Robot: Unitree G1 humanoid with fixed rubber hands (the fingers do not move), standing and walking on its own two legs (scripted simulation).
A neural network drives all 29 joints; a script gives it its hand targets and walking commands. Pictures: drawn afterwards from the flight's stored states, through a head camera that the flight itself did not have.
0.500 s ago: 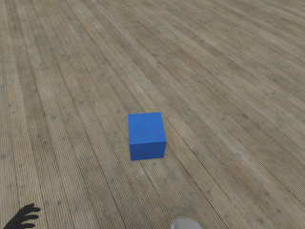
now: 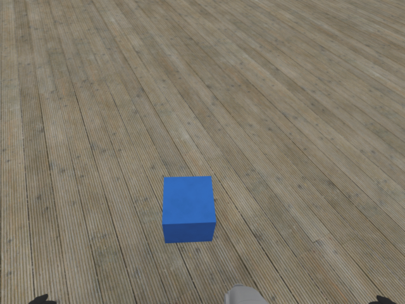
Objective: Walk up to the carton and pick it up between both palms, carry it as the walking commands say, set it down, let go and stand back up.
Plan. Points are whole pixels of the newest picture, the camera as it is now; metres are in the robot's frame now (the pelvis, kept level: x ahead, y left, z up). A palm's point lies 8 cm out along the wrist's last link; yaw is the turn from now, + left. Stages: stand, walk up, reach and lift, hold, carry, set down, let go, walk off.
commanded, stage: walk up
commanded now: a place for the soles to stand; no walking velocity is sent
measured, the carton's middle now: (188, 209) +0.63 +0.01 -0.65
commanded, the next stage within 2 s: none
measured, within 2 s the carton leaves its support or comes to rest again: neither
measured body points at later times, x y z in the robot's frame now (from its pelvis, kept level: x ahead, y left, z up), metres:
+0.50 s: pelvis +0.08 -0.03 -0.01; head +0.10 -0.04 +0.44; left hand +0.17 +0.31 -0.10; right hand +0.22 -0.36 -0.11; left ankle +0.10 +0.10 -0.72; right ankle +0.11 -0.15 -0.72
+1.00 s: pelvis +0.10 -0.02 +0.02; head +0.10 -0.01 +0.47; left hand +0.17 +0.34 -0.08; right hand +0.25 -0.34 -0.08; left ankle +0.10 +0.10 -0.71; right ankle +0.11 -0.15 -0.72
